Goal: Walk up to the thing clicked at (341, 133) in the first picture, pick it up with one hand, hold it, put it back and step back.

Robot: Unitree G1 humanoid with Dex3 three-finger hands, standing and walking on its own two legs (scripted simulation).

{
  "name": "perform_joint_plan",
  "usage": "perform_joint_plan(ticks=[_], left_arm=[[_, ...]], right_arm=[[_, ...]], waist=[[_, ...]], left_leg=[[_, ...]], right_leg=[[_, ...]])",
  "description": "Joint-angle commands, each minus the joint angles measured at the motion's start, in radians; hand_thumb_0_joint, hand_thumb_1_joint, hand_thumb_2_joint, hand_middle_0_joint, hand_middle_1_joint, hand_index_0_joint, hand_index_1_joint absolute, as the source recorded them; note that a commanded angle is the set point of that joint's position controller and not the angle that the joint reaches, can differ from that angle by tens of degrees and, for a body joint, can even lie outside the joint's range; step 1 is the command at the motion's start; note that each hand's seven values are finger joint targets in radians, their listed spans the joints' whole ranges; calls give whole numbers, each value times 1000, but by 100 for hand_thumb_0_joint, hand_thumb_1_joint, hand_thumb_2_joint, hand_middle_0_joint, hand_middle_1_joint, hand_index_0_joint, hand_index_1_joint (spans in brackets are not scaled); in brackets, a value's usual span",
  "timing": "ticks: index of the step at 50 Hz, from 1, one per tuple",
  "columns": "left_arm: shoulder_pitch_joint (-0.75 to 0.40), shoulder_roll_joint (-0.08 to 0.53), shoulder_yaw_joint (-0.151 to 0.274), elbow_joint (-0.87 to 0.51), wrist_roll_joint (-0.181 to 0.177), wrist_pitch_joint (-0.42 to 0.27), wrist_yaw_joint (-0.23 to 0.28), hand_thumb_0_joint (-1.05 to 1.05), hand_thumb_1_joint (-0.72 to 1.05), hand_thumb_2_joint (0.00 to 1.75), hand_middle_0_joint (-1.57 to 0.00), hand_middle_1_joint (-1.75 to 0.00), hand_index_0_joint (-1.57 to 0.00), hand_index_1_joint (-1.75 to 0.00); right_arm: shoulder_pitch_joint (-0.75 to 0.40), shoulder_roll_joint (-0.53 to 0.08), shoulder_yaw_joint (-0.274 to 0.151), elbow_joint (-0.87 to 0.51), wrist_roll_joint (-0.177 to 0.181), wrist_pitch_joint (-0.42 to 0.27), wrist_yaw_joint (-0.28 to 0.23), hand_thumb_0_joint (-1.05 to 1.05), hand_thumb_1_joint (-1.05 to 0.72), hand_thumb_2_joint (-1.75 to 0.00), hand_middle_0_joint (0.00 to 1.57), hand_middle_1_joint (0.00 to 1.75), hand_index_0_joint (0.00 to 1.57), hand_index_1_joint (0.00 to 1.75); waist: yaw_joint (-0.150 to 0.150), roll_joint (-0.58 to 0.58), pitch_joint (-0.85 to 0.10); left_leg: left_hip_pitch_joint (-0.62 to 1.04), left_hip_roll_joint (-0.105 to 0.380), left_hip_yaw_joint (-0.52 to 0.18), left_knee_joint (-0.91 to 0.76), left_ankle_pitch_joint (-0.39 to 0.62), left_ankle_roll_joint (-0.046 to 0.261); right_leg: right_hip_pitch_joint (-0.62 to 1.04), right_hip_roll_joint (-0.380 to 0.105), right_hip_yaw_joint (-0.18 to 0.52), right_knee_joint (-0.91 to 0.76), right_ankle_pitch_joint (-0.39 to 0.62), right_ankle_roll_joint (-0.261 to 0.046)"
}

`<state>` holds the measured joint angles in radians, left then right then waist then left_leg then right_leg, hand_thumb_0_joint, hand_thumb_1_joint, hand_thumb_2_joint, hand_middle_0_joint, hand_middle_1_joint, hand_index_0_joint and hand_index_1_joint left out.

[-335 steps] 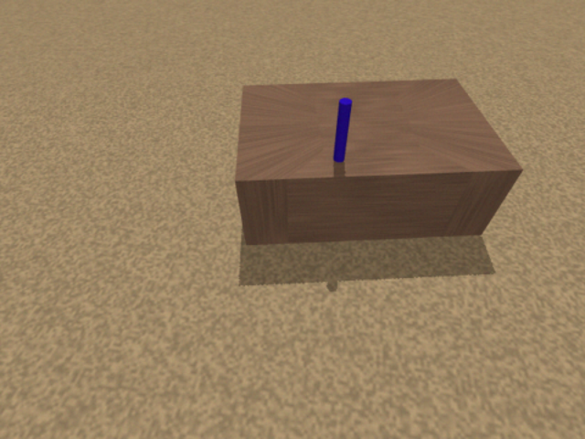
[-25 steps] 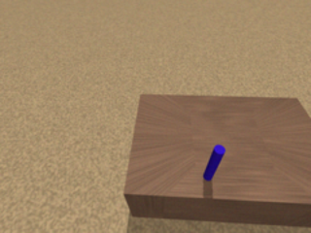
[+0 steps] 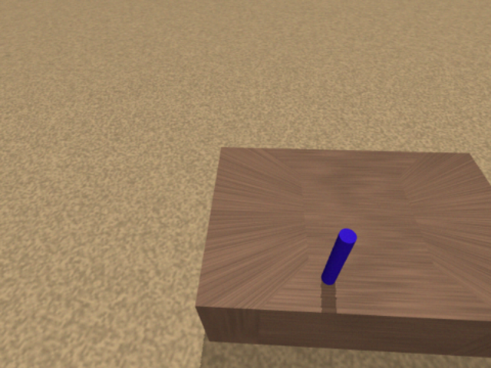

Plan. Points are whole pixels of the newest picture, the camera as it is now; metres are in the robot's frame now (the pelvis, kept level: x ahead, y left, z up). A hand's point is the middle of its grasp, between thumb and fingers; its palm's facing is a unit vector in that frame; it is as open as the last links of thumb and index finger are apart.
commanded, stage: go down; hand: right
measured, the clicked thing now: (336, 259) +0.44 -0.22 -0.27
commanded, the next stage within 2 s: none
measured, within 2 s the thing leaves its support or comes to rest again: neither
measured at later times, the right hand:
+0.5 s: hand out of the picture +0.14 -0.26 -0.15, palm faces +0.00 +0.94 -0.33, open 14.7 cm
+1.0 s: hand out of the picture +0.16 -0.27 -0.15, palm faces +0.03 +0.95 -0.32, open 17.6 cm
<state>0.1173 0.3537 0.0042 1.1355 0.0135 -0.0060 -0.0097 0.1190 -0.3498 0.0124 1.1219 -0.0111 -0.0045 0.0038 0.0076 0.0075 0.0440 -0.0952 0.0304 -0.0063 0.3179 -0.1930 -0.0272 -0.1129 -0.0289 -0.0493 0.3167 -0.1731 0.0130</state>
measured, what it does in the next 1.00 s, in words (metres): stands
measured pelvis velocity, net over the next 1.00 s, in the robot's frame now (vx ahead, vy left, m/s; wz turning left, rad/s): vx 0.02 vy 0.00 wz -0.04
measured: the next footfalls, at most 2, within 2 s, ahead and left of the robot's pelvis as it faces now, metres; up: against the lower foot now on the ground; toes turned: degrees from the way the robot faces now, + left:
none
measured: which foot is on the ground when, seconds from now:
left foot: down 0.00-1.00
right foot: down 0.00-1.00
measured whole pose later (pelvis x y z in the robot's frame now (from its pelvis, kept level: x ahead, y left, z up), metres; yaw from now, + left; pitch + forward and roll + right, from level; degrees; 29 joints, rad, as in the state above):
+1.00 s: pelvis +0.02 +0.00 -0.04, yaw -2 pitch +9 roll +2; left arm 0.24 0.25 -0.01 0.64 -0.03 -0.14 0.11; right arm 0.22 -0.37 -0.16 0.46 -0.06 0.37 0.13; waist 0.03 -0.02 -0.09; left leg -0.47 0.03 0.04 0.75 -0.43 -0.03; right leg -0.54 -0.04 0.02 0.81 -0.42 0.01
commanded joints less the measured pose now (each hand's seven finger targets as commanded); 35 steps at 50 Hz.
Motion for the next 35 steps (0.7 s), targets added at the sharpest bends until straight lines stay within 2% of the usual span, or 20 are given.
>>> perform_joint_plan(ticks=[1, 3, 4, 5, 6, 7, 8, 9, 10, 11, 13, 14, 16, 17, 20, 24, 26, 30, 34, 35], left_arm=[[-40, 211, 41, -57, -4, -21, 15, 0, 90, 90, -20, -30, -20, -30], [-42, 213, 42, -60, -3, -20, 14, 0, 90, 90, -20, -30, -20, -30], [-41, 214, 42, -58, -5, -19, 15, 0, 91, 93, -21, -29, -20, -30], [-24, 61, 25, -347, -53, -74, 33, 0, 96, 94, -22, -32, -22, -32], [17, 90, 35, -303, -60, -72, 42, 0, 93, 92, -21, -31, -21, -31], [34, 113, 46, -303, -63, -60, 43, 0, 92, 94, -21, -31, -21, -31], [42, 111, 60, -311, -58, -49, 41, 0, 92, 93, -22, -31, -21, -32], [68, 126, 74, -349, -55, -48, 52, 0, 88, 92, -22, -31, -22, -31], [107, 126, 79, -369, -57, -49, 63, 0, 90, 91, -21, -31, -21, -31], [122, 107, 83, -387, -50, -50, 64, 0, 91, 91, -21, -31, -21, -31], [144, 93, 88, -414, -39, -48, 62, 0, 91, 90, -21, -31, -21, -30], [125, 85, 80, -444, -42, -49, 64, 0, 91, 90, -21, -31, -21, -31], [89, 81, 72, -486, -44, -55, 69, 0, 91, 89, -21, -31, -21, -30], [71, 81, 68, -502, -49, -59, 70, 0, 91, 89, -21, -31, -21, -30], [39, 71, 57, -558, -62, -77, 75, 0, 90, 89, -21, -31, -21, -30], [79, 65, 56, -552, -62, -90, 77, 0, 90, 89, -21, -30, -21, -30], [78, 64, 58, -569, -57, -101, 80, 0, 90, 89, -21, -30, -21, -30], [99, 49, 57, -564, -41, -138, 92, 0, 90, 90, -21, -31, -21, -31], [120, 41, 56, -559, -29, -162, 104, 0, 89, 91, -20, -30, -20, -30], [126, 46, 57, -561, -30, -163, 108, 0, 88, 91, -20, -30, -19, -30]], right_arm=[[-34, -215, -42, -56, 1, -23, -14, 0, -90, -90, 20, 30, 20, 30], [-33, -213, -41, -57, 0, -24, -14, 0, -90, -90, 20, 30, 20, 30], [-32, -215, -41, -55, 0, -24, -14, 0, -82, -82, 12, 22, 12, 22], [-383, -66, -86, -406, 36, -114, -24, 0, -74, -74, 4, 14, 4, 14], [-442, -119, -99, -324, 15, -105, -24, 0, -66, -66, 3, 6, 3, 6], [-298, -144, -122, -169, 3, -69, -22, 0, -58, -58, 3, 6, 3, 6], [-232, -162, -146, -122, -6, -52, -10, 0, -50, -50, 4, 5, 4, 5], [-257, -248, -204, -150, -22, -46, -10, 0, -42, -42, 5, 5, 5, 5], [-284, -295, -233, -178, -39, -45, -3, 0, -34, -34, 5, 5, 5, 5], [-266, -283, -238, -192, -62, -36, 11, 0, -26, -26, 6, 4, 5, 4], [-82, -254, -260, -135, -103, 4, 32, 0, -21, -18, 7, 3, 6, 3], [-62, -247, -260, -142, -115, 27, 38, 0, -15, -16, 8, 3, 6, 3], [-189, -221, -227, -232, -120, 73, 47, 0, -3, -11, 8, 3, 7, 3], [-196, -207, -219, -264, -114, 104, 51, 0, 4, -9, 9, 3, 7, 3], [-124, -151, -191, -305, -89, 179, 63, 0, 23, -8, 7, 4, 6, 4], [-92, -178, -201, -399, -79, 237, 91, 0, 45, -6, 4, 5, 5, 5], [-155, -195, -204, -500, -82, 242, 98, 0, 52, -6, 3, 6, 4, 6], [-175, -230, -235, -591, -109, 216, 81, 0, 59, -6, 2, 6, 3, 6], [-34, -199, -250, -629, -100, 220, 71, 0, 58, -5, 3, 6, 4, 6], [-37, -216, -257, -669, -95, 224, 71, 0, 59, -4, 3, 5, 4, 5]], waist=[[-7, 1, -64], [-4, 0, -70], [-4, 4, -67], [85, -51, 15], [46, -16, -45], [31, 7, -27], [20, 16, -15], [15, 25, -125], [12, -9, -213], [0, -33, -269], [-38, 12, -290], [-49, -19, -289], [-40, -62, -261], [-41, -85, -215], [-26, -41, -131], [-13, -20, -124], [7, -32, -167], [17, -52, -256], [5, -68, -340], [5, -88, -364]], left_leg=[[-23, 107, -71, -54, 155, 38], [-22, 109, -72, -54, 170, 38], [-21, 109, -73, -55, 177, 37], [-188, -30, 26, 21, 98, 12], [-157, -36, 32, 35, 82, 13], [-179, -39, 37, 48, 37, 14], [-199, -28, 36, 75, 32, 15], [-171, -25, 33, 88, 58, 17], [-140, -21, 29, 107, 102, 20], [-127, -20, 27, 125, 134, 22], [-103, -26, 37, 136, 164, 25], [-90, -28, 42, 137, 167, 28], [-116, -35, 47, 132, 119, 36], [-142, -39, 50, 123, 69, 40], [-195, -48, 62, 110, -23, 41], [-236, -51, 65, 129, -47, 37], [-249, -50, 61, 153, -26, 35], [-261, -36, 49, 238, 60, 24], [-278, -35, 56, 309, 135, 23], [-282, -36, 56, 318, 153, 23]], right_leg=[[39, -117, 87, -37, 135, -28], [46, -118, 88, -30, 146, -29], [47, -118, 89, -32, 144, -29], [-97, 23, -10, 40, 35, -31], [-79, 22, 0, 50, 25, -29], [-114, 29, 0, 70, -9, -32], [-146, 37, -1, 104, -3, -32], [-122, 35, 5, 121, 37, -31], [-101, 38, 4, 144, 87, -24], [-92, 39, 1, 158, 123, -19], [-122, 41, 0, 169, 169, -20], [-122, 41, 0, 162, 178, -14], [-138, 30, 6, 157, 139, -9], [-159, 26, 9, 143, 89, -7], [-201, 19, 17, 134, -9, -15], [-213, 20, 22, 159, -33, -25], [-195, 19, 27, 183, -17, -27], [-200, 21, 31, 271, 61, -26], [-184, 16, 42, 344, 168, -20], [-172, 15, 45, 358, 202, -18]])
